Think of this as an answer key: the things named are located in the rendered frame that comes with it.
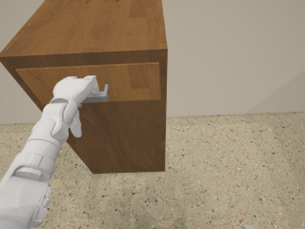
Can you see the left robot forearm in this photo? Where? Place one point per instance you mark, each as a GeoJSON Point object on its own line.
{"type": "Point", "coordinates": [37, 159]}

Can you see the robot left upper arm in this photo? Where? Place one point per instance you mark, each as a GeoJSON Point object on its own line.
{"type": "Point", "coordinates": [23, 203]}

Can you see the cabinet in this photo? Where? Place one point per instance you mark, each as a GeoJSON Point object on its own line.
{"type": "Point", "coordinates": [123, 136]}

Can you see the drawer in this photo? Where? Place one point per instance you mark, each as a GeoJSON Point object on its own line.
{"type": "Point", "coordinates": [127, 81]}

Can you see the left robot hand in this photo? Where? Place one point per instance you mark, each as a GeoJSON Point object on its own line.
{"type": "Point", "coordinates": [78, 89]}

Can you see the handle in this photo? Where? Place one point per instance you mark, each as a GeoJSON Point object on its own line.
{"type": "Point", "coordinates": [102, 96]}

